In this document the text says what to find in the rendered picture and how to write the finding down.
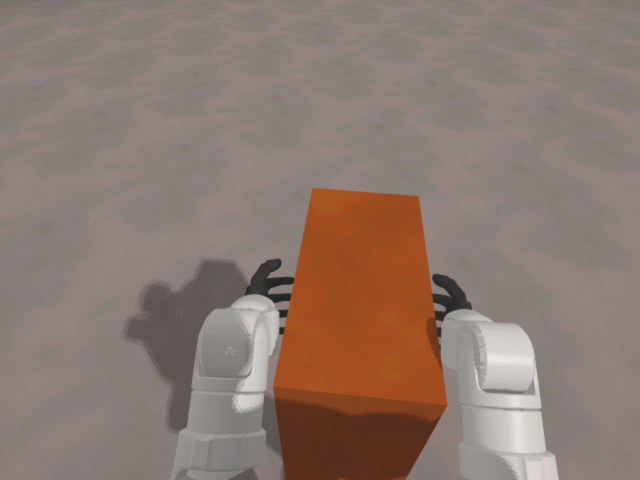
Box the right robot forearm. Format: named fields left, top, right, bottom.
left=440, top=309, right=559, bottom=480

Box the right robot hand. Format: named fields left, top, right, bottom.
left=432, top=274, right=472, bottom=351

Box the left robot forearm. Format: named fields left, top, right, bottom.
left=170, top=294, right=279, bottom=480

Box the left robot hand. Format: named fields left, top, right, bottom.
left=245, top=259, right=294, bottom=335

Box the carton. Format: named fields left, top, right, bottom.
left=273, top=188, right=447, bottom=480

